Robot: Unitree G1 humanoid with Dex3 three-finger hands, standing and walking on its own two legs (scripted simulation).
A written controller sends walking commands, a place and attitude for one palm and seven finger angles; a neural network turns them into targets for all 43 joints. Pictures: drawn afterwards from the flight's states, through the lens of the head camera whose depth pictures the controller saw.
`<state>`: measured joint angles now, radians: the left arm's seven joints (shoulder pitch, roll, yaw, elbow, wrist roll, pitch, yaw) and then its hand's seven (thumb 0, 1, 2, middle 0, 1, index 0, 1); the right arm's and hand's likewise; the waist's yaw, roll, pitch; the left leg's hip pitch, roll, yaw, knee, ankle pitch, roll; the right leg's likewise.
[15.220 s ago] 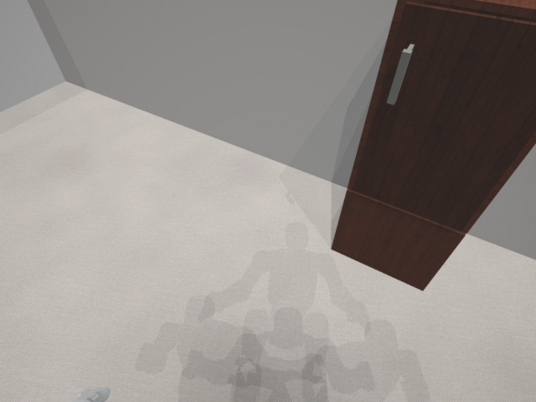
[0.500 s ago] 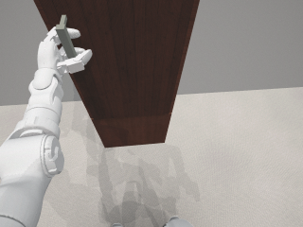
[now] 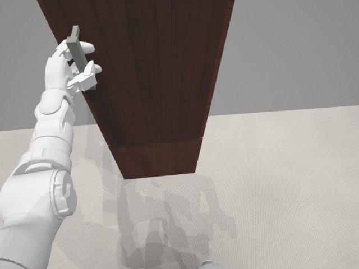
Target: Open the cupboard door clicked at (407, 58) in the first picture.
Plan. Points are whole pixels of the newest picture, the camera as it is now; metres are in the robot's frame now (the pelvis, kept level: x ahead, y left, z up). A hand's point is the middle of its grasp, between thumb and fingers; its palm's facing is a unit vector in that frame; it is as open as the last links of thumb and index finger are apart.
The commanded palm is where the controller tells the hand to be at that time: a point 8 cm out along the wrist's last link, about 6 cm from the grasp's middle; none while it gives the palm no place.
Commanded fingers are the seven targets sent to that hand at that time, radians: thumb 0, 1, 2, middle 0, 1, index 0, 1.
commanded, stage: pull the door open along its arc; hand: left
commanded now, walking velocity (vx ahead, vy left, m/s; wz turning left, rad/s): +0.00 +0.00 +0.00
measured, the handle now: (83, 59) +0.56 +0.18 +0.13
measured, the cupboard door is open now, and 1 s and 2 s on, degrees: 1 45 42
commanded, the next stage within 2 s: open thumb and fingers to let go in 0.98 s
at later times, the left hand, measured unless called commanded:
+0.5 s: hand (117, 121) +0.38 +0.09 +0.14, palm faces +0.21 -0.97 +0.11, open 6.2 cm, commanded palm +0.32 +0.14 +0.14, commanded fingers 0.00 0.90 0.90 -0.40 -1.35 -0.40 -1.35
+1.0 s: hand (163, 154) +0.30 +0.01 +0.14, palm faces +0.28 -0.96 -0.04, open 6.4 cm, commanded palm +0.25 +0.04 +0.14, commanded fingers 0.00 0.90 0.90 -0.40 -1.35 -0.40 -1.35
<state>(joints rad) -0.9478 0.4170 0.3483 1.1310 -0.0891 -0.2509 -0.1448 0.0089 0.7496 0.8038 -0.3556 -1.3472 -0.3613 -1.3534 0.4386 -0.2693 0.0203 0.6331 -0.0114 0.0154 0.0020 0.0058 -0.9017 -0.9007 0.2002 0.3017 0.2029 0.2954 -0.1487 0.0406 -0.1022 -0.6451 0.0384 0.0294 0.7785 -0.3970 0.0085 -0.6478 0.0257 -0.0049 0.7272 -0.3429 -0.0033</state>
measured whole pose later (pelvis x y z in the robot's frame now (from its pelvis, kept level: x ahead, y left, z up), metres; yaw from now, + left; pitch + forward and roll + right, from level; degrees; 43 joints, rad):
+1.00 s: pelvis +0.01 -0.04 +0.02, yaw +3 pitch -1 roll +0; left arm 0.02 -0.07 -0.33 -0.14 0.00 0.23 0.56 0.02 0.67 0.74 -0.31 -1.25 -0.31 -1.32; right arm 0.16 -0.18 0.01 0.61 -0.04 0.12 0.05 0.01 -0.90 -0.90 0.20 0.30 0.20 0.30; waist -0.02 0.08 -0.04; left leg -0.23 0.04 -0.03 0.59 -0.35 -0.04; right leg -0.23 0.03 -0.06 0.59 -0.35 -0.05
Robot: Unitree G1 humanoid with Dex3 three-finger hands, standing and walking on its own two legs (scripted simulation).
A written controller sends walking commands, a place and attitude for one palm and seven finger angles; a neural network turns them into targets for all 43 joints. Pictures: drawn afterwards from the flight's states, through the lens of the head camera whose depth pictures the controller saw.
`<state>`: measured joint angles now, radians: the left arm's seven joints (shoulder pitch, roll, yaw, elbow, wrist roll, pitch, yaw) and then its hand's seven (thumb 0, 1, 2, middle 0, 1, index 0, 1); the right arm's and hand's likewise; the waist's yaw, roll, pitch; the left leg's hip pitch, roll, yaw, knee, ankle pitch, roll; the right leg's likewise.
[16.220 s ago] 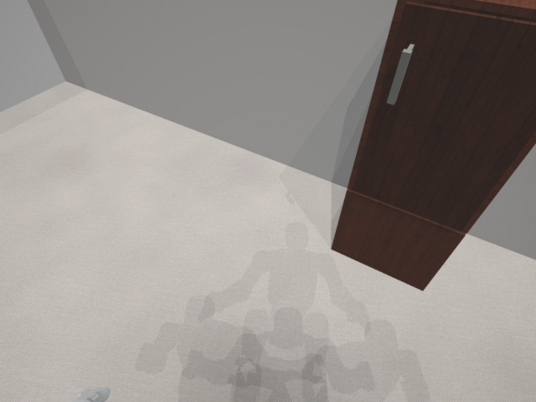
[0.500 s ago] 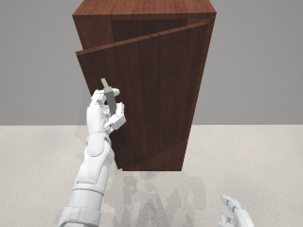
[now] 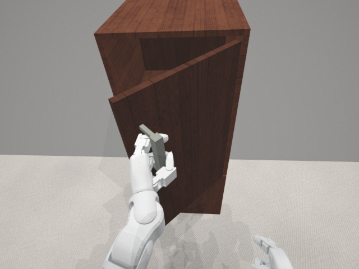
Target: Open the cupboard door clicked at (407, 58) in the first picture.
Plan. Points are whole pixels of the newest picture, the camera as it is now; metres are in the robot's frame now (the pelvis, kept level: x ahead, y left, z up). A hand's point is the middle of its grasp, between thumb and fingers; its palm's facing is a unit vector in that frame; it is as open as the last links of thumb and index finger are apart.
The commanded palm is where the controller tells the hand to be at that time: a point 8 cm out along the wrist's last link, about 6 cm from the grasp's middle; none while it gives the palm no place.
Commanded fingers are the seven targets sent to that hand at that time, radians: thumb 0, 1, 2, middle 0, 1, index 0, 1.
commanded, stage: open thumb and fingers to let go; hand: left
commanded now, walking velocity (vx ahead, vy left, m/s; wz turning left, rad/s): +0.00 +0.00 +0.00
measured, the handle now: (154, 152) +0.34 +0.07 +0.11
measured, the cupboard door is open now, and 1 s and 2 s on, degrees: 45 42 42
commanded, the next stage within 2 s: slide the hand sideways off the handle in 0.90 s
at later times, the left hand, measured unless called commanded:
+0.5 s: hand (158, 164) +0.30 +0.06 +0.12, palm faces +0.31 -0.95 -0.06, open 10.7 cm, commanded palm +0.25 +0.08 +0.12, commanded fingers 0.00 -0.50 0.30 -0.30 -1.20 -0.30 -1.20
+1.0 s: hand (165, 166) +0.30 +0.04 +0.12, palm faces +0.27 -0.96 -0.07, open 15.8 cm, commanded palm +0.26 +0.08 +0.12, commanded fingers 0.00 -0.50 0.30 -0.15 -0.30 -0.15 -0.30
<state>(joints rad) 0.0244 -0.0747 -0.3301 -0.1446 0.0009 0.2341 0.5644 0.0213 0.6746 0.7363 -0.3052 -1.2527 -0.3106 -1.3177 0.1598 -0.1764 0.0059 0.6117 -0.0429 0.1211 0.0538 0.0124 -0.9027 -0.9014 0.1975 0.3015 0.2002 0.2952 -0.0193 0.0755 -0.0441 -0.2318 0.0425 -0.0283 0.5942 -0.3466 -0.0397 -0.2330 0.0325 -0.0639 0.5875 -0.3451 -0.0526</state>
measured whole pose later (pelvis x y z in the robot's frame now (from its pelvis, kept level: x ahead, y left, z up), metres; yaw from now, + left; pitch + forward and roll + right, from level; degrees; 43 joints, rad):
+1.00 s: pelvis -0.04 +0.03 +0.00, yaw +0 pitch -2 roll +0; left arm -0.27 -0.15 -0.32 0.19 0.04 0.19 0.67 -0.01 -0.50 0.30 -0.22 -0.50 -0.21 -0.49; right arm 0.11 -0.15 0.02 0.69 -0.04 0.09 0.03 0.01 -0.90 -0.90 0.20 0.30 0.20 0.30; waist 0.01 0.05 -0.01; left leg -0.29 0.01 -0.02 0.63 -0.30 -0.01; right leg -0.28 0.00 -0.06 0.60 -0.29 -0.02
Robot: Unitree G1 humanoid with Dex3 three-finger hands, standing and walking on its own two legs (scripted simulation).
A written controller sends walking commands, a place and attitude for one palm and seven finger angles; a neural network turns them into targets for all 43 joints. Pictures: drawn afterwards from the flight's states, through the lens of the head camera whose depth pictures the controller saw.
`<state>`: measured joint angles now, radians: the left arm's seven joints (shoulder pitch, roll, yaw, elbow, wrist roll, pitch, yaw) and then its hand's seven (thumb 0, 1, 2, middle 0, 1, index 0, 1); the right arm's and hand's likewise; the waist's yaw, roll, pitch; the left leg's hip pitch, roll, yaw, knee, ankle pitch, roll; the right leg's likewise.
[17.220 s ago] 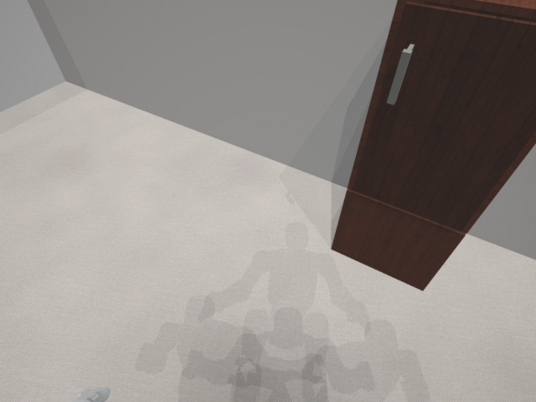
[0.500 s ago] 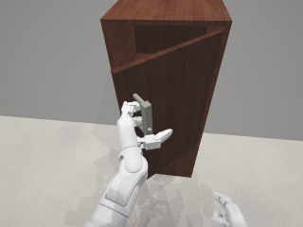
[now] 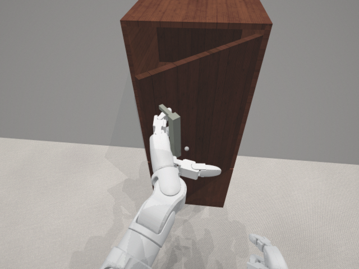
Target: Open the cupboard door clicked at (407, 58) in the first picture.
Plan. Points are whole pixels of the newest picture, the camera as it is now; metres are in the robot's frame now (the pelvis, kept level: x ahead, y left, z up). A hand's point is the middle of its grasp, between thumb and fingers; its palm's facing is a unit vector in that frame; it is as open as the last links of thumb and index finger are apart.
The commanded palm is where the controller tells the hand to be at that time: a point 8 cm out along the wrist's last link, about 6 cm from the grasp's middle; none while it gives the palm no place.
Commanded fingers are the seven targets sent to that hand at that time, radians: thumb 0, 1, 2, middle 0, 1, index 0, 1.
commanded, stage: slide the hand sideways off the handle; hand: left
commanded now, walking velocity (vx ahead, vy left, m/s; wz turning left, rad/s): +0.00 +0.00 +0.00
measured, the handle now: (169, 132) +0.40 +0.06 +0.11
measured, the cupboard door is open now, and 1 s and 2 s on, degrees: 42 42 42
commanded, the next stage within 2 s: draw the hand back to the body in 1.20 s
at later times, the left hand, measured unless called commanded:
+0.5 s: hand (180, 161) +0.31 +0.03 +0.12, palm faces -0.12 -0.99 -0.02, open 16.5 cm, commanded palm +0.27 +0.08 +0.12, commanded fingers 0.00 -0.50 0.30 -0.15 -0.30 -0.15 -0.30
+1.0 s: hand (153, 178) +0.26 +0.08 +0.12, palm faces -0.07 -1.00 -0.02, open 16.3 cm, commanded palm +0.22 +0.13 +0.12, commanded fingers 0.00 -0.50 0.30 -0.15 -0.30 -0.15 -0.30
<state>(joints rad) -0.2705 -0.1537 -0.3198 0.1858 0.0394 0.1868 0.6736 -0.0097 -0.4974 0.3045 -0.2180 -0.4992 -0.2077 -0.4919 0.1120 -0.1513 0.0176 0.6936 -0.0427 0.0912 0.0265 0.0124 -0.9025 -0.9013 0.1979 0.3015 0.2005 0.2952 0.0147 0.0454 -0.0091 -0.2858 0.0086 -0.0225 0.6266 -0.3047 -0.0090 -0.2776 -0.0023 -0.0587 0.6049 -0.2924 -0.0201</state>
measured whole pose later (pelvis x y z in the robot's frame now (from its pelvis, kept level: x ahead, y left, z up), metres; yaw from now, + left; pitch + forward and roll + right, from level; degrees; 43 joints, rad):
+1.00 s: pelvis +0.04 -0.01 +0.00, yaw -1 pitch -1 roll +0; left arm 0.31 0.09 -0.16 -0.34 -0.08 0.08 0.01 -0.01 -0.50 0.30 -0.15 -0.30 -0.15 -0.30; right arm 0.18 -0.19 0.07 0.50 0.00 0.01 -0.01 0.01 -0.90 -0.90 0.20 0.30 0.20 0.30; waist 0.04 0.04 -0.03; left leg -0.23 0.01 0.00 0.60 -0.35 -0.01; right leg -0.24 0.00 -0.04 0.62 -0.35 -0.02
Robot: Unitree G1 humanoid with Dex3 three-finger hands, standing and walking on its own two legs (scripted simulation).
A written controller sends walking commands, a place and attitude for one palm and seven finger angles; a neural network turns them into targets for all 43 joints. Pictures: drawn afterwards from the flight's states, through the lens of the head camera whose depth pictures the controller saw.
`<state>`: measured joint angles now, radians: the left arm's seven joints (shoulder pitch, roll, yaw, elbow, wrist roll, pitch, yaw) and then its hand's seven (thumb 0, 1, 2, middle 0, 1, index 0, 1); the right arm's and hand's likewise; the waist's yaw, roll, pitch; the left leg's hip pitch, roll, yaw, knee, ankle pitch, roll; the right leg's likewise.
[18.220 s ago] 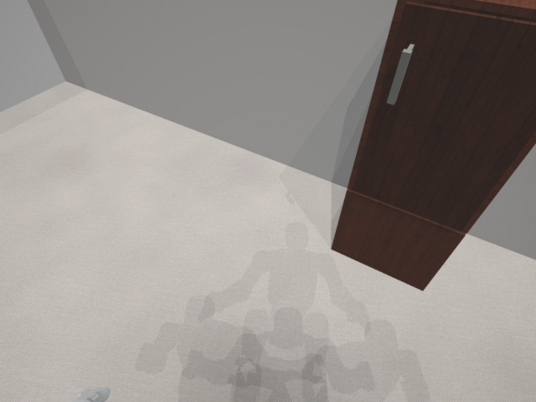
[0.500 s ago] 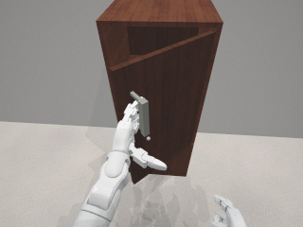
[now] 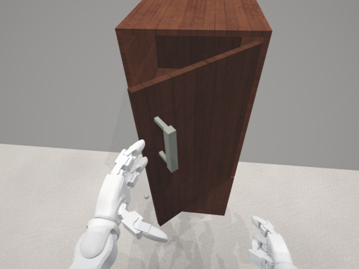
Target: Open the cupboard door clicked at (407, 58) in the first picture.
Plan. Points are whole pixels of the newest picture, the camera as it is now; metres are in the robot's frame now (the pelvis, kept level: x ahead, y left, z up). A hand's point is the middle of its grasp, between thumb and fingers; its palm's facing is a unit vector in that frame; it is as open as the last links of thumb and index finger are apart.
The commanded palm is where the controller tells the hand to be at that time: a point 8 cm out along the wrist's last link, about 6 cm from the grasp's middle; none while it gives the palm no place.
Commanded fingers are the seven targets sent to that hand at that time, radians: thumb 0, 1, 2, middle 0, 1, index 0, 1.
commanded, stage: slide the hand sideways off the handle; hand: left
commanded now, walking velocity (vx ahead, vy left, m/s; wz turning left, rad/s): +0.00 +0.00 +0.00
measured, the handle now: (166, 145) +0.36 +0.07 +0.11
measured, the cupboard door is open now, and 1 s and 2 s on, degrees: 42 42 42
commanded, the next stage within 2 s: draw the hand back to the body in 0.20 s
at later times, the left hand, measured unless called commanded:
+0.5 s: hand (124, 210) +0.19 +0.12 +0.12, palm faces -0.04 -1.00 -0.07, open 16.3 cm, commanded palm +0.16 +0.18 +0.13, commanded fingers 0.00 -0.50 0.30 -0.15 -0.30 -0.15 -0.30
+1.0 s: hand (69, 207) +0.18 +0.21 +0.14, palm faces +0.23 -0.94 -0.26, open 14.9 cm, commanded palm +0.14 +0.25 +0.16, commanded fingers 0.00 0.06 0.54 -0.17 -0.30 -0.17 -0.30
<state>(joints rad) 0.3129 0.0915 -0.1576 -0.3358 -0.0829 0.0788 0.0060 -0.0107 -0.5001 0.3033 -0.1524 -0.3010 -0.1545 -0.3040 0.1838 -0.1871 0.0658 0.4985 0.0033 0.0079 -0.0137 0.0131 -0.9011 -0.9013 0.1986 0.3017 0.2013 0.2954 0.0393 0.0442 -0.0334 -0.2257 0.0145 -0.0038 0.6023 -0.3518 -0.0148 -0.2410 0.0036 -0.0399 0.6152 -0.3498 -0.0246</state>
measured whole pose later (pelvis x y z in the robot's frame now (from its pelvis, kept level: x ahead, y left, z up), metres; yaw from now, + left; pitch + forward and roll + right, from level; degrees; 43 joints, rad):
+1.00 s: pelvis -0.02 +0.02 +0.01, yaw +0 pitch -4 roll -1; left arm 0.46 0.26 0.10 -0.47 -0.06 -0.04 0.05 -0.01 -0.26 0.41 -0.16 -0.30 -0.17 -0.30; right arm 0.21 -0.21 0.07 0.58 -0.01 -0.18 -0.08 0.01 -0.90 -0.90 0.20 0.30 0.20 0.30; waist 0.06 0.05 0.02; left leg -0.18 0.01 -0.01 0.55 -0.30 0.00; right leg -0.17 0.00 -0.04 0.50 -0.27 -0.01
